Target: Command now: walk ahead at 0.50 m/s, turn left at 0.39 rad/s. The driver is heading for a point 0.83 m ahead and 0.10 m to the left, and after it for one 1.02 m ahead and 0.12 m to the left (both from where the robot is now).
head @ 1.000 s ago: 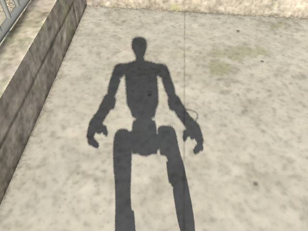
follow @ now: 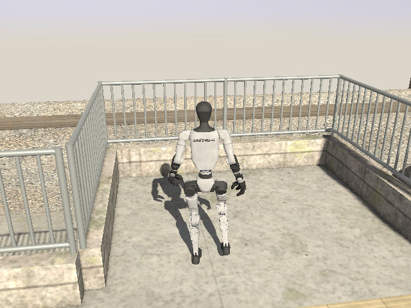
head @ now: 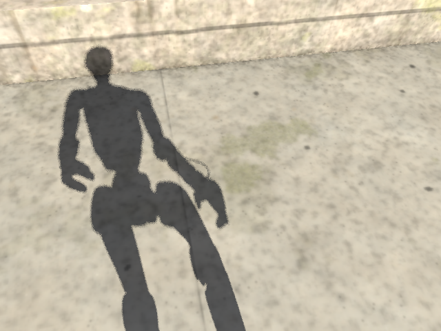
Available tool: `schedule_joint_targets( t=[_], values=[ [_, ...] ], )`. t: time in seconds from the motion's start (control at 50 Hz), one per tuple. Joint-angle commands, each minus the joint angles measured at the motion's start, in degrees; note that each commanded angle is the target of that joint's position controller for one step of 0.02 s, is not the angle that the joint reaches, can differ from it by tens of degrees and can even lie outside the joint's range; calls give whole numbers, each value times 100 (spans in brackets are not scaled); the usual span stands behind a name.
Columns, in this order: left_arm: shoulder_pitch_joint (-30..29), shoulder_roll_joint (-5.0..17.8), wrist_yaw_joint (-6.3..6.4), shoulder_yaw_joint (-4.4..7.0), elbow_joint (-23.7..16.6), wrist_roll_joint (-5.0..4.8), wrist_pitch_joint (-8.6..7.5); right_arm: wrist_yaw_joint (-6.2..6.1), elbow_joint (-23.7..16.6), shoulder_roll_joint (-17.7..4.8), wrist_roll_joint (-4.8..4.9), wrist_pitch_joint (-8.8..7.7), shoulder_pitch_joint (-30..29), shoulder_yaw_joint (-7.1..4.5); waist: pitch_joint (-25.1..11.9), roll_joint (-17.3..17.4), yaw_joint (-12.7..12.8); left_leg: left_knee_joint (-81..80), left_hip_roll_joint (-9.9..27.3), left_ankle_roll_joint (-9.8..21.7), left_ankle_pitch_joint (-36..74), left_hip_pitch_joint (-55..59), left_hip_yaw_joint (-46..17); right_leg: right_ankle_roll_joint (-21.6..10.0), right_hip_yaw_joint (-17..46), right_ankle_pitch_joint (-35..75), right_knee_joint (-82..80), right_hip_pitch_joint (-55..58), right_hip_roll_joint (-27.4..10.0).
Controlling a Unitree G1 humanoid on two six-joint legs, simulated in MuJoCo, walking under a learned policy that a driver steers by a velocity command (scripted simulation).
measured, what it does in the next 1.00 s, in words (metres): walks ahead, turning left: right foot, then left foot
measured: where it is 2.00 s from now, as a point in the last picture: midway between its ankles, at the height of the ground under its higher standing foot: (164, 238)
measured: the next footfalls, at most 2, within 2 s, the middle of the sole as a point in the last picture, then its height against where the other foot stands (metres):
right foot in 0.26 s outside the picture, level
left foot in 0.76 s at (142, 323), level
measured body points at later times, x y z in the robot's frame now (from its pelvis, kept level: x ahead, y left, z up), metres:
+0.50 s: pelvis +0.27 -0.03 +0.00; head +0.29 -0.03 +0.45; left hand +0.27 +0.26 -0.11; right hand +0.49 -0.27 -0.10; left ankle +0.28 +0.13 -0.67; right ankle +0.28 -0.14 -0.75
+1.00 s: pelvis +0.51 +0.12 +0.00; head +0.52 +0.13 +0.45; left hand +0.53 +0.42 -0.12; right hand +0.67 -0.12 -0.11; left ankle +0.47 +0.20 -0.75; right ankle +0.61 -0.02 -0.67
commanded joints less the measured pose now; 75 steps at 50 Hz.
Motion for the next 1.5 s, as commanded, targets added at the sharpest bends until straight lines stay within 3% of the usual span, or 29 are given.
schedule_joint_targets(
  t=[0.02, 0.16, 0.24, 0.26, 0.28, 0.3, 0.34, 0.38, 0.58, 0.66, 0.7, 0.74, 0.76, 0.78, 0.8, 0.82, 0.88, 0.96, 1.12, 1.18, 1.24, 1.26, 1.28, 1.3, 1.32, 1.34, 1.38, 1.44, 1.5],
  values=[
    [-285, 312, 28, 73, -442, 5, -47, -129, -411, -1054, 51, -52, -180, -282, -161, 550, 115, -868, 1357, 972, 941, 158, -1424, 215, -7, 791, -1003, -284, -10],
    [-1336, 370, -95, 88, -689, -118, -182, -240, -232, -1033, 126, 133, 423, -308, -115, 656, -196, -353, 1278, 642, 449, 199, -1698, 216, 118, 1870, -2597, 530, 383],
    [-497, 705, -62, 272, -486, -114, -266, -250, -337, -918, 94, 196, 210, -300, -447, 827, 368, 636, 1123, 339, 848, 273, -1945, -195, 72, 1375, -3153, 1926, 292],
    [305, 957, -11, 360, -391, -25, -282, -222, -454, -647, 30, 172, 102, -199, -1136, 524, 763, 1886, 842, 152, 577, -266, -1601, -545, 643, 1207, -2960, 3265, -419],
    [998, 1393, 25, 472, -276, 52, -203, -238, -586, -259, 72, 119, 648, -86, -1951, -756, 723, 3727, 41, -246, -1262, -1997, -746, -1267, 2604, 427, -3099, 5222, -1652],
    [1157, 1237, -34, 450, -141, -66, -138, -232, -661, -521, 155, 83, 921, -84, -2002, -1653, 621, 4803, 270, -331, -2642, -3069, -584, -1637, 4213, -783, -3556, 5330, -2248],
    [577, 573, -20, 267, -224, -86, -87, -217, -635, -1018, 129, 145, 140, -234, -619, -456, 677, 5244, 774, -428, -1691, -3291, -473, -1230, 2642, -668, -3798, 3916, -1703],
    [208, 365, -32, 187, -141, -16, -76, -182, -730, -868, 64, 185, -153, -265, -137, -381, 439, 4851, 1071, -457, -1151, -2978, -391, -1091, 1614, 422, -4110, 2950, -1278],
    [436, 807, -43, 308, 381, -108, -117, 42, -1159, -282, 44, 162, -1223, -52, 107, -93, 577, 2322, 1093, -483, 884, -2421, 90, -1130, -478, 2082, -4669, 2562, -981],
    [867, 1033, -55, 355, 687, -247, -5, 136, -1430, -377, 59, 119, -1856, -41, 298, -125, 681, 1536, 942, -275, 581, -2350, 284, -1062, -523, 2285, -4526, 3176, -1265],
    [915, 1146, -39, 375, 798, -286, 74, 155, -1483, -521, 30, 116, -1809, -94, 178, -254, 511, 1284, 760, -95, 80, -1998, 460, -965, -590, 3372, -4098, 3511, -1359],
    [911, 1118, -18, 309, 906, -318, 145, 96, -1147, -887, -17, 110, -610, -309, -577, -276, -241, 814, 421, 193, 314, 6, 745, -734, -829, 4829, -2596, 3152, -1052],
    [933, 888, -10, 189, 832, -214, 115, 4, -920, -1268, -52, 139, 346, -455, -1283, -28, -652, 1092, 1060, 441, 632, 1818, 53, -516, -903, 3637, -1151, 1975, -800],
    [1523, 140, -76, -67, 634, -101, 20, -61, -870, -1868, -118, 149, 667, -540, -2160, 1469, -321, 726, 2797, 1357, -109, 3743, -2763, -109, -842, -617, 1126, -305, 209],
    [1271, 616, -94, 51, 778, -239, -85, -65, -908, -1395, -96, 136, 771, -428, -2624, 1148, -593, 117, 3016, 1469, -441, 3595, -3673, -127, 244, -1760, 1972, -720, 302],
    [779, 941, -108, 166, 576, -410, -116, -58, -846, -1153, -98, 100, 460, -329, -1623, 976, -549, 24, 2784, 1172, -233, 2917, -2647, -180, 267, -1441, 2136, -1192, 31],
    [578, 729, -49, 185, 593, -253, 15, -20, -791, -588, -117, -24, -444, -183, -535, 782, 68, -550, 2129, 766, 506, 1002, -996, -147, 133, -299, 1317, -594, -529],
    [672, 323, -7, 137, 626, -247, 293, -31, -581, -611, -149, -227, -702, -249, -125, 561, 357, -1220, 2129, 798, 882, 277, -152, 4, 237, 362, 899, -440, -564],
    [-653, 129, -234, 37, 154, -165, 245, -193, -168, -919, -91, -146, -375, -358, 414, 312, -40, -1275, 1999, 461, 1505, 802, 1239, -135, -259, 2105, -1470, -562, -356],
    [-808, 240, -351, 88, -93, -108, 243, -268, -76, -1085, 6, 38, -336, -413, 291, 473, 10, -560, 2103, 284, 3089, 1326, 1450, -290, -581, 1651, -1846, -388, -122],
    [279, 672, -387, 328, 55, -117, 263, -368, -168, -1238, 121, 206, -586, -459, -457, 639, 640, 1217, 1932, -30, 4687, 1436, 1561, -610, -937, 1170, -2113, 992, 473],
    [958, 983, -296, 487, 211, -102, 267, -371, -195, -1125, 125, 207, -584, -410, -826, 392, 1003, 2445, 1624, -314, 3981, 946, 1648, -805, -792, 1954, -2620, 2090, 604],
    [1156, 1552, -137, 593, 219, -100, 315, -335, -330, -593, -169, 156, -241, -239, -1308, -922, 744, 4311, 1094, -704, -52, -577, 1617, -1199, 763, 4542, -2369, 3618, -538],
    [769, 1863, -149, 584, -119, 16, 287, -245, -453, -336, -211, 62, 465, -94, -2449, -1452, 239, 6276, 47, -1013, -3398, -2253, 569, -2700, 3616, 5108, -2615, 5082, -1966],
    [754, 1453, -204, 510, -270, -39, 301, -183, -367, -917, -48, 4, -27, -216, -2781, -307, 741, 6412, 390, -874, -3054, -2416, -314, -2503, 3255, 4363, -2992, 4884, -1755],
    [445, 1188, -210, 438, -291, -101, 275, -193, -553, -943, 87, 2, -537, -224, -1986, -169, 668, 6080, 582, -743, -2537, -2669, -219, -2219, 2513, 3693, -3118, 4210, -1462],
    [-45, 823, -138, 346, -310, -195, 312, -353, -498, -937, -76, 118, -715, -258, -979, 124, 334, 5221, 942, -765, -1854, -2464, -154, -1789, 1792, 3001, -3394, 2675, -991],
    [-221, 880, -65, 366, -427, -28, 360, -385, -483, -812, -119, 286, -478, -262, -899, -222, 70, 4665, 845, -841, -1530, -1762, -96, -1726, 1471, 3204, -3598, 1671, -698],
    [-149, 1012, 50, 412, -433, -87, 420, -431, -532, -698, -147, 331, -632, -224, -1050, -241, 117, 3956, 739, -999, -1199, -1836, -126, -1656, 1427, 3128, -3504, 1661, -590]
  ],
)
